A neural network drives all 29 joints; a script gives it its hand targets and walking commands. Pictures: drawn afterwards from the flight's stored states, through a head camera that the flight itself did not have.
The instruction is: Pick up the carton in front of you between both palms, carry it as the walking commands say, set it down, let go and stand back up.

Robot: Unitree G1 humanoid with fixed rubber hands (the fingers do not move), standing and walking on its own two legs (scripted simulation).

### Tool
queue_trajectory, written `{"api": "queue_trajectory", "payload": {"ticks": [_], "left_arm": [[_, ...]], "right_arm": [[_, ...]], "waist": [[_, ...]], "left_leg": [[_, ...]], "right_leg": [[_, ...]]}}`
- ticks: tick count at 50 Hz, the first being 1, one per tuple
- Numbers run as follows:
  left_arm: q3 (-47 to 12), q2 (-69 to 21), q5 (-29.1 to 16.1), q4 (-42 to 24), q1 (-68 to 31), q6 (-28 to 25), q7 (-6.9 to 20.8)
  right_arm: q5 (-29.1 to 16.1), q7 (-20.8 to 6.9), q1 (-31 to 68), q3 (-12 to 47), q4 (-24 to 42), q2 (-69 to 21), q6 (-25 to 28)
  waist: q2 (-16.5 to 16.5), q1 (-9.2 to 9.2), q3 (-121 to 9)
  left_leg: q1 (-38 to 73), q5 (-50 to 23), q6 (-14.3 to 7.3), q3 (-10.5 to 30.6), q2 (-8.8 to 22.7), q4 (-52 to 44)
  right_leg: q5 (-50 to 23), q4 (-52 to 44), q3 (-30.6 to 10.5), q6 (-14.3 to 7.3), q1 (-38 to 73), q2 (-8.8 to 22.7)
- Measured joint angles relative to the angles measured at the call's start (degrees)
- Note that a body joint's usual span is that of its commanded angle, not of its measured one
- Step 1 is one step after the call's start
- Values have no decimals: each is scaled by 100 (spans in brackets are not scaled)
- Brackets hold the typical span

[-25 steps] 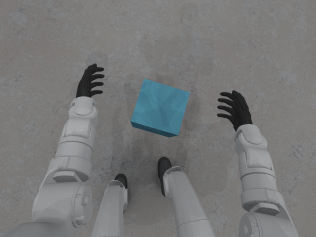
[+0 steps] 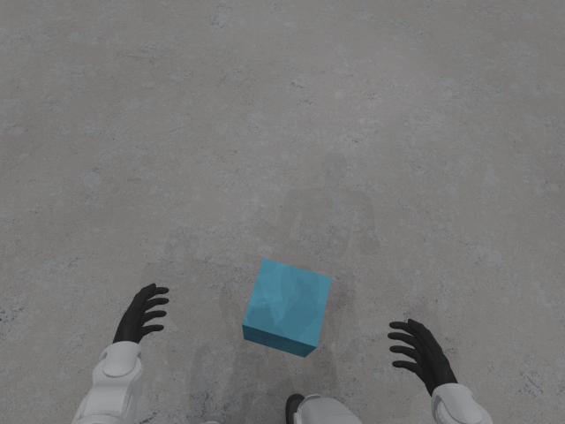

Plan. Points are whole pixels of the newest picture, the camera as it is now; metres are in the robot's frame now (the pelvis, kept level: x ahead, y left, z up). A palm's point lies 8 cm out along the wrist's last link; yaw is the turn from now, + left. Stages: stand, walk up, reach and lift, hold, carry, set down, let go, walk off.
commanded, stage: let go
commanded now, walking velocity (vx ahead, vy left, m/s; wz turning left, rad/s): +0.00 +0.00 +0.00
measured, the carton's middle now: (285, 310) +0.39 -0.08 -0.64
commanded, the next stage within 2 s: stand in 0.64 s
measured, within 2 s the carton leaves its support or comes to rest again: neither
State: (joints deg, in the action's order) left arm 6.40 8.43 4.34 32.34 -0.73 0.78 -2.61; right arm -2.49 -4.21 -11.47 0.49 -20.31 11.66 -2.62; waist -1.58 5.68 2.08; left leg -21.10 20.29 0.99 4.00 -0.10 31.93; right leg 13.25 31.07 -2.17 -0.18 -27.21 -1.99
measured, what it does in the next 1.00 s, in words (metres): stands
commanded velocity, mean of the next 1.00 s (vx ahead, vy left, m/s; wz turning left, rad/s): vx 0.00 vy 0.00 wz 0.00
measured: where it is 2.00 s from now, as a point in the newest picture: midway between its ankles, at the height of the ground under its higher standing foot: outside the picture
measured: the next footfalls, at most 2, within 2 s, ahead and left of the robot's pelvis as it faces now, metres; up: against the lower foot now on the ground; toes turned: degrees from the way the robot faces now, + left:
none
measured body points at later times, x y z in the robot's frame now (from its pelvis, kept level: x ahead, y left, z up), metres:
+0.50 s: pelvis +0.01 +0.02 +0.01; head +0.01 +0.02 +0.46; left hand +0.18 +0.26 -0.07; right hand +0.18 -0.22 -0.06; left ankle -0.05 +0.13 -0.73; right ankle +0.02 -0.11 -0.73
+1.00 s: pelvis +0.01 -0.01 +0.00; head +0.03 -0.04 +0.45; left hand +0.13 +0.30 -0.08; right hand +0.15 -0.29 -0.11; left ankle -0.05 +0.13 -0.73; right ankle +0.02 -0.11 -0.73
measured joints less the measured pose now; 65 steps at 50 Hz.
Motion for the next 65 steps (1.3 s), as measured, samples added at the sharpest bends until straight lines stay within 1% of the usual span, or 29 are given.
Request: {"api": "queue_trajectory", "payload": {"ticks": [10, 14, 16, 23, 32, 35, 37, 40, 43, 51, 65], "left_arm": [[-301, 252, -292, -487, 1099, 83, 361], [-412, 368, -423, -642, 1365, 209, 481], [-466, 403, -494, -599, 1455, 171, 452], [-585, 379, -596, -462, 1453, 211, 367], [-531, 314, -472, -465, 1274, 438, 435], [-530, 418, -237, -61, 1209, 300, 305], [-467, 549, -152, 206, 1216, 211, 246], [-352, 760, -116, 502, 1268, 103, 232], [-270, 917, -127, 706, 1308, 34, 234], [-265, 1006, -197, 1061, 1207, -30, 188], [-373, 952, -260, 1595, 941, -40, 176]], "right_arm": [[165, 28, -109, -214, -417, 31, 4], [252, 31, -142, -297, -479, 36, -92], [311, 103, -150, -306, -410, 51, -274], [354, 272, -113, -289, -330, 140, -638], [389, 333, -162, -219, -160, 166, -972], [460, 457, -125, -204, -594, 313, -570], [504, 487, -122, -246, -909, 442, -309], [532, 476, -180, -305, -1279, 619, -52], [537, 475, -247, -326, -1550, 749, 90], [501, 550, -208, -250, -1989, 887, 217], [450, 622, -54, -112, -2390, 941, 269]], "waist": [[241, -439, -36], [316, -549, -16], [334, -579, -39], [334, -585, -74], [305, -539, 161], [358, -530, -10], [407, -536, -92], [468, -562, -142], [509, -587, -136], [550, -618, -81], [476, -652, -79]], "left_leg": [[1112, -133, -188, -84, -79, -657], [1416, -148, -240, -88, -121, -761], [1483, -134, -253, -105, -140, -744], [1559, -39, -223, -135, -131, -547], [1733, -55, -86, -117, -9, -482], [1426, -7, -33, -60, 4, -282], [1254, 42, -12, -24, 1, -158], [1126, 94, 10, 21, 2, -60], [1120, 115, 32, 62, 4, -66], [1287, 98, 74, 149, 31, -248], [1527, 0, 97, 192, 69, -510]], "right_leg": [[-172, -764, -105, 163, 1160, 105], [-176, -870, -111, 203, 1471, 152], [-144, -813, -124, 211, 1514, 168], [-11, -521, -147, 188, 1534, 143], [-4, -368, -106, 45, 1663, 21], [48, -187, -37, 12, 1380, 11], [112, -53, 3, -11, 1214, 14], [197, 81, 53, -46, 1081, 15], [256, 126, 96, -74, 1064, 19], [316, 35, 192, -121, 1222, 19], [248, -213, 259, -138, 1480, 17]]}}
